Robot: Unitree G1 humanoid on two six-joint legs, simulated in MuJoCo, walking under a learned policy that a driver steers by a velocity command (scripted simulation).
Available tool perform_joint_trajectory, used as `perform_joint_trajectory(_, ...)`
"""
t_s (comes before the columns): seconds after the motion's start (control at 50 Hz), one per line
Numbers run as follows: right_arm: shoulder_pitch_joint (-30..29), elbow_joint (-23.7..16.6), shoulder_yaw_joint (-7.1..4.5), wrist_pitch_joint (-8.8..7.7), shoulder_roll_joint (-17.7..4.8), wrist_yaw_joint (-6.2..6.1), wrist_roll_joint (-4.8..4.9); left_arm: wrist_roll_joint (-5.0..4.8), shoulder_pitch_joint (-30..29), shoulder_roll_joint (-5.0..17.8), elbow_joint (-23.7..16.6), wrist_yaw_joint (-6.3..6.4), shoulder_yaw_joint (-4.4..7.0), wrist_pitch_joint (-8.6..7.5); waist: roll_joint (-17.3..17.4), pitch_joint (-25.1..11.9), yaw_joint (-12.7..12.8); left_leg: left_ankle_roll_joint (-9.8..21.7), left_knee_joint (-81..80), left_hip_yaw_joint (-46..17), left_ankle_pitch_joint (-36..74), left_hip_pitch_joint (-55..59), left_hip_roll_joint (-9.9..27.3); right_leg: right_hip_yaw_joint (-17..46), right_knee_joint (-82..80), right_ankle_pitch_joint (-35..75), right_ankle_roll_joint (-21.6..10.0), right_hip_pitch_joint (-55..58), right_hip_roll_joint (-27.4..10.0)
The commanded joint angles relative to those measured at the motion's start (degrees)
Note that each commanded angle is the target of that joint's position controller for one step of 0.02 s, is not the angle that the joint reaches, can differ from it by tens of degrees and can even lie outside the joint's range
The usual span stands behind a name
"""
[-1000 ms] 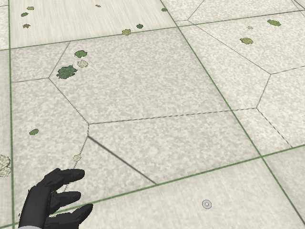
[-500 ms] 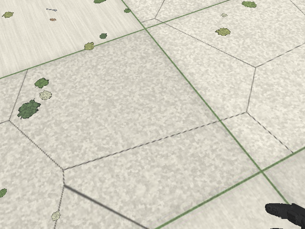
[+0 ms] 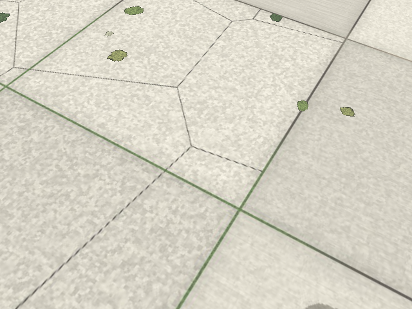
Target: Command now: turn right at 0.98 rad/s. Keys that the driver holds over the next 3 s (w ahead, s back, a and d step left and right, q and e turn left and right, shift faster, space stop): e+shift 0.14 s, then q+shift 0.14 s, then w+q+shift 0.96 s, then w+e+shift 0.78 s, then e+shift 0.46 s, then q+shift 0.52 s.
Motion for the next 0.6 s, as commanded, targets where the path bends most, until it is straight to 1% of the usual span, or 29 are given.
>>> perform_joint_trajectory(0.02, -1.47, -3.12, -3.93, -0.80, -11.93, 0.44, 0.48, 0.19, -2.95, 3.45, -5.20, -0.55, 0.81, -0.64, 10.70, -8.12, -1.55, 11.22, -6.56, -7.31, 12.16, 9.51, 15.63, -3.04, -6.64, 0.25, -1.62, 0.50, -0.27)
perform_joint_trajectory(0.04, -1.60, -2.84, -4.16, -0.92, -12.24, 0.78, 0.82, 0.13, -3.10, 3.53, -5.16, -0.80, 0.91, -0.38, 10.94, -8.18, -1.38, 10.73, -6.00, -6.16, 12.84, 9.21, 16.14, -3.96, -9.26, -0.22, -2.44, 2.59, 0.04)
perform_joint_trajectory(0.1, -1.13, -1.85, -4.85, -1.49, -12.98, 1.79, 2.34, -0.13, -3.27, 4.20, -5.35, -1.68, 1.60, 0.69, 11.44, -9.01, -0.49, 8.33, -2.38, -4.09, 14.92, 10.30, 18.27, -5.76, -18.33, -1.06, -5.53, 8.26, 1.13)
perform_joint_trajectory(0.12, -1.56, -1.56, -4.94, -1.53, -12.82, 1.96, 2.96, -0.22, -1.92, 4.24, -4.87, -1.91, 1.99, 0.96, 10.90, -9.47, 0.83, 6.51, 0.43, -2.58, 14.22, 9.75, 18.15, -6.62, -23.80, 1.52, -7.02, 11.85, 2.05)
perform_joint_trajectory(0.14, -0.77, -0.75, -4.81, -1.41, -11.64, 2.08, 3.52, -0.21, 0.94, 4.85, -3.70, -1.66, 2.67, 1.05, 9.33, -9.89, 2.30, 3.50, 5.32, -0.12, 11.34, 6.76, 16.64, -6.82, -29.96, 5.92, -9.07, 17.89, 3.84)
perform_joint_trajectory(0.16, 3.04, 0.69, -4.06, -1.41, -9.11, 2.45, 3.02, 0.17, 5.04, 8.26, -2.27, -0.79, 3.91, 0.83, 1.14, -10.06, 2.84, -0.81, 15.49, 3.04, 4.62, -3.41, 12.08, -0.10, -36.56, 18.33, -12.28, 29.50, 2.51)
perform_joint_trajectory(0.18, 2.77, -2.45, -2.27, -1.49, -5.32, 3.05, -0.20, 0.51, 6.32, 15.81, -3.39, 0.38, 5.07, 0.06, -19.75, -9.96, 0.66, -6.46, 35.79, 5.67, -28.79, -25.11, 3.87, 21.88, -34.21, 47.17, -20.08, 41.05, -14.07)
perform_joint_trajectory(0.2, -1.02, -3.10, -2.90, -1.55, -7.83, 2.37, 0.08, 2.94, 4.11, 13.98, -5.22, 0.06, 4.07, -1.78, -14.46, -15.86, 4.29, -7.28, 46.22, -5.37, -30.12, -29.03, 1.42, 25.47, -35.95, 46.46, -28.72, 35.53, -19.79)
perform_joint_trajectory(0.22, -3.86, -2.75, -3.41, -1.04, -10.38, 1.83, 2.05, 3.52, 3.40, 10.37, -4.29, -0.47, 2.74, -2.99, -8.36, -14.67, 5.36, -5.92, 48.73, -7.68, -25.14, -27.68, 2.69, 18.14, -37.50, 39.87, -26.61, 32.49, -16.53)
perform_joint_trajectory(0.24, -2.77, -1.78, -3.22, -0.64, -9.35, 1.38, 2.72, 2.77, 0.33, 7.57, -3.09, -0.36, 1.73, -3.75, -6.71, -12.05, 2.98, -4.75, 46.20, -8.60, -20.52, -27.24, 3.33, 13.17, -37.92, 33.38, -22.82, 30.05, -12.75)
perform_joint_trajectory(0.26, -0.37, 0.24, -2.96, -0.14, -8.70, 1.03, 2.07, 1.81, -2.76, 4.11, -2.59, -0.13, 0.43, -3.99, -5.11, -11.65, 1.29, -4.92, 44.11, -9.25, -16.30, -25.32, 4.07, 9.34, -38.01, 30.53, -20.06, 28.94, -10.31)
perform_joint_trajectory(0.28, 2.98, 2.11, -2.80, 0.34, -8.00, 1.17, 1.58, 1.71, -5.15, 1.41, -1.81, 0.14, -0.87, -4.28, -5.97, -11.43, -0.56, -5.53, 43.08, -9.28, -11.57, -20.09, 3.78, 5.09, -38.55, 32.34, -19.18, 25.35, -8.71)
perform_joint_trajectory(0.3, 5.74, 3.36, -3.07, 0.35, -9.14, 1.86, 2.07, 1.56, -1.44, 3.32, -0.26, 0.32, -0.18, -4.52, -7.40, -12.48, 0.45, -5.77, 45.12, -7.27, -8.82, -20.10, 2.25, 4.59, -41.78, 19.58, -19.43, 26.77, -8.38)
perform_joint_trajectory(0.32, 4.93, 2.85, -3.40, 0.17, -10.22, 2.43, 3.18, 1.53, 1.05, 5.02, 0.71, 0.47, 0.44, -4.86, -7.33, -10.78, 2.16, -5.34, 45.22, -8.47, -6.40, -23.35, 2.40, 6.71, -45.96, 1.37, -19.55, 27.99, -9.50)
perform_joint_trajectory(0.34, 2.36, 1.62, -3.65, -0.10, -10.96, 2.60, 4.04, 1.83, 1.62, 5.88, 1.19, 0.64, 0.58, -5.47, -7.37, -7.60, 3.17, -4.65, 43.86, -10.55, -4.05, -28.01, 2.30, 9.90, -49.58, -10.35, -19.07, 28.78, -11.23)
perform_joint_trajectory(0.36, 0.37, 0.74, -3.81, -0.49, -11.14, 2.52, 4.38, 2.31, 2.35, 6.06, 1.88, 0.87, 0.56, -6.31, -6.79, -4.64, 3.69, -3.96, 42.48, -13.18, -1.98, -32.57, 1.80, 12.24, -51.93, -15.36, -18.56, 30.46, -12.80)
perform_joint_trajectory(0.38, 0.02, 0.49, -3.93, -0.98, -10.80, 2.42, 4.32, 2.54, 3.27, 5.57, 2.77, 1.15, 0.49, -7.12, -6.08, -2.99, 3.58, -3.41, 41.54, -15.45, -0.34, -36.52, 1.36, 12.59, -53.00, -15.98, -17.89, 33.29, -13.91)
perform_joint_trajectory(0.42, 2.14, 1.22, -4.06, -1.82, -9.55, 2.31, 3.69, 2.25, 4.10, 4.44, 4.18, 1.53, 0.44, -8.44, -5.38, -2.18, 2.59, -2.90, 41.39, -17.39, 1.99, -41.06, 1.18, 9.28, -53.93, -13.29, -16.20, 37.73, -14.54)
perform_joint_trajectory(0.46, 3.94, 1.81, -4.10, -2.17, -8.53, 2.47, 3.37, 2.00, 4.01, 3.88, 5.10, 1.58, 0.46, -9.45, -4.78, -1.50, 1.68, -3.22, 42.31, -17.06, 4.05, -42.11, 1.91, 4.90, -54.64, -10.66, -15.03, 37.73, -14.27)
perform_joint_trajectory(0.48, 4.45, 1.85, -4.06, -2.16, -8.03, 2.62, 3.33, 2.04, 3.92, 3.76, 5.52, 1.52, 0.50, -9.80, -4.43, -0.92, 1.32, -3.55, 42.88, -16.61, 5.12, -42.24, 2.40, 2.93, -54.96, -9.52, -14.80, 36.80, -14.10)
perform_joint_trajectory(0.54, 4.55, 1.17, -3.53, -1.97, -6.29, 3.07, 3.42, 2.37, 4.38, 3.67, 6.87, 1.24, 0.68, -10.30, -2.99, 1.40, 0.95, -3.95, 43.84, -15.25, 8.28, -43.28, 3.90, -2.44, -55.39, -5.63, -14.78, 34.42, -13.78)
perform_joint_trajectory(0.6, 2.96, -0.19, -2.65, -1.93, -4.96, 3.69, 3.61, 2.46, 5.26, 4.01, 8.28, 0.97, 0.90, -10.29, -1.79, 3.96, 1.31, -2.77, 41.62, -12.78, 10.63, -43.89, 5.36, -7.84, -55.83, -2.32, -14.47, 33.98, -13.40)
Next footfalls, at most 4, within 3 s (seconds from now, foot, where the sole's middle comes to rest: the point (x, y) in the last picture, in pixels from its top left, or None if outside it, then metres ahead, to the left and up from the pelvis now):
0.16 right None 0.03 -0.16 -0.78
0.84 left None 0.40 0.14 -0.78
1.30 right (158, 189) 0.87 0.19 -0.78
1.72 left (54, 163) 0.99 0.60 -0.78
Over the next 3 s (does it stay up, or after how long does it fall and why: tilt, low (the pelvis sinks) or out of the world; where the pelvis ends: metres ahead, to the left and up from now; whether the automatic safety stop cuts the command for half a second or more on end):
stays up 1.50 0.55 0.00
